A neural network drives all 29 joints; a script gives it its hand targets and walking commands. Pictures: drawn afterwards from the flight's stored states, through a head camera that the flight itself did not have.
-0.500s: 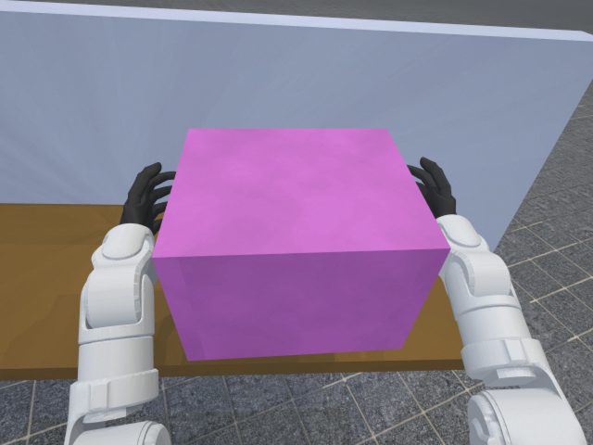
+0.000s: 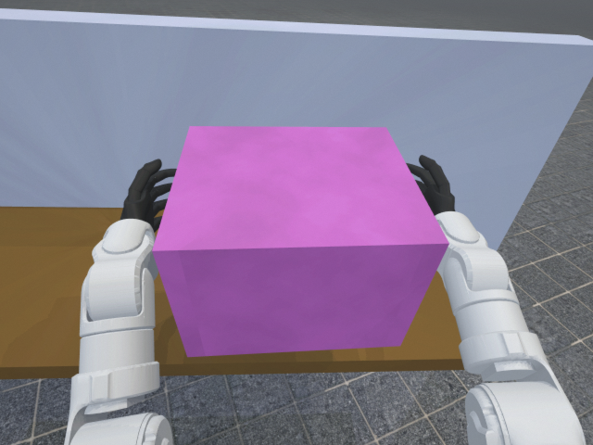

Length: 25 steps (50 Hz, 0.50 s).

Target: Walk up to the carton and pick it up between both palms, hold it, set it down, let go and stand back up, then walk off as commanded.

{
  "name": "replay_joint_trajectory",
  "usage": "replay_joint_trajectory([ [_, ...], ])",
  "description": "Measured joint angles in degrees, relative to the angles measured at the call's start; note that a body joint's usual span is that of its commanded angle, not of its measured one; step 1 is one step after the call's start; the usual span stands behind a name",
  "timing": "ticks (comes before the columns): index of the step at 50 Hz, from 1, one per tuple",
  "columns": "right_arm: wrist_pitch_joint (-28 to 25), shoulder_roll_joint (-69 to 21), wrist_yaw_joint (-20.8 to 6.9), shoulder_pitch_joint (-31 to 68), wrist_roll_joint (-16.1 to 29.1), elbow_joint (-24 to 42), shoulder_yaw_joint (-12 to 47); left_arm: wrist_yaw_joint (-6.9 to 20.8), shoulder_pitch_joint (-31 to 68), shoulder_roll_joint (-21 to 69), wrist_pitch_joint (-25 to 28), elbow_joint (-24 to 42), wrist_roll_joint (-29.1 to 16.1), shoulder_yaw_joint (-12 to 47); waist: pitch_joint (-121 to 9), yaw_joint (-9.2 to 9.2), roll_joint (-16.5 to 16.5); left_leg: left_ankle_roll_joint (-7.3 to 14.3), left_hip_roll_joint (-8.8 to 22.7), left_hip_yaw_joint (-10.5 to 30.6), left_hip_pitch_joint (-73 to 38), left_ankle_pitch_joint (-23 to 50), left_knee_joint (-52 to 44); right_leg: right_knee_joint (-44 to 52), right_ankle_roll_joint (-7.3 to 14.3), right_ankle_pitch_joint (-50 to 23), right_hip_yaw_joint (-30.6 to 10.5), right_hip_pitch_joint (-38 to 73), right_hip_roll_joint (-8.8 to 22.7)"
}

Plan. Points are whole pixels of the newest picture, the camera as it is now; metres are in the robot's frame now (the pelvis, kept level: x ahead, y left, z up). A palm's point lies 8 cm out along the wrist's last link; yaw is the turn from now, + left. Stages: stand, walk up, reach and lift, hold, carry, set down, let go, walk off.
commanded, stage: hold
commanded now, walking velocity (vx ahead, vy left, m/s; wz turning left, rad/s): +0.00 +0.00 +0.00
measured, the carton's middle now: (293, 234) +0.37 +0.00 +0.14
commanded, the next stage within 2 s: none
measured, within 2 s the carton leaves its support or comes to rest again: neither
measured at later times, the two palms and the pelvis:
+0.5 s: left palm (141, 225) +0.35 +0.19 +0.18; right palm (433, 215) +0.36 -0.19 +0.19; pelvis +0.00 +0.00 +0.00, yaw +0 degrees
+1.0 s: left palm (143, 225) +0.35 +0.19 +0.18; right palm (433, 215) +0.36 -0.19 +0.18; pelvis +0.00 +0.00 +0.00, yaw +0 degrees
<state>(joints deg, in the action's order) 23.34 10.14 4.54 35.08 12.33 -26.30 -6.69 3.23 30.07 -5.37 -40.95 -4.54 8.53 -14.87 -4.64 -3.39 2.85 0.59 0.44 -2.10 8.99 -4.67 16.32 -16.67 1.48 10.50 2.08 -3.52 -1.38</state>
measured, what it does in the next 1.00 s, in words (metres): stands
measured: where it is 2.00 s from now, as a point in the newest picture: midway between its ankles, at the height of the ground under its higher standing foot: outside the picture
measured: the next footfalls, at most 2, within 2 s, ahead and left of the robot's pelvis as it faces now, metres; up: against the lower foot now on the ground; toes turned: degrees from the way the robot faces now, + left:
none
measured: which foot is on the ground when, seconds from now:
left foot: down 0.00-1.00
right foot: down 0.00-1.00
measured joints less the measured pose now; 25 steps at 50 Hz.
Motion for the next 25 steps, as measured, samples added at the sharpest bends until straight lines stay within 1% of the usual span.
replay_joint_trajectory([
  [4,-0.07,0.1,-0.31,0.84,-0.39,-1.55,-0.2,0.08,0.92,0.03,0.0,-1.51,0.18,-0.3,0.02,0.15,0.0,0.07,-0.06,0.0,0.14,0.27,-0.23,-0.13,-0.02,-0.06,0.01,-0.31,0.06],
  [12,-0.61,-0.01,-0.51,0.89,-1.06,-2.25,-0.18,0.07,0.99,-0.14,0.76,-2.52,0.08,-0.22,0.28,0.07,0.29,0.08,-0.1,0.08,0.13,0.4,-0.4,0.03,-0.07,-0.15,0.08,-0.27,0.09],
  [16,-1.11,0.15,-0.34,-0.33,-0.31,-0.81,0.33,-0.29,-0.2,-0.2,0.73,-0.7,-0.28,0.47,-0.1,-0.04,0.35,0.05,-0.06,0.1,0.58,0.07,0.07,0.0,-0.11,-0.06,0.09,-0.5,0.05],
  [21,-1.05,0.44,-0.3,-0.21,0.22,-0.89,0.34,-0.42,-0.16,0.21,0.67,-0.55,0.05,0.37,0.27,0.01,0.34,0.15,-0.12,0.0,0.1,-0.16,0.13,0.13,-0.17,0.02,-0.03,0.02,0.11],
  [25,-0.71,0.59,-0.18,-0.81,0.46,0.3,0.73,-0.47,-1.07,0.47,0.57,0.65,-0.07,0.37,0.27,0.0,0.32,0.2,-0.15,-0.08,-0.1,-0.18,-0.02,0.45,-0.27,-0.07,-0.11,0.29,0.14],
])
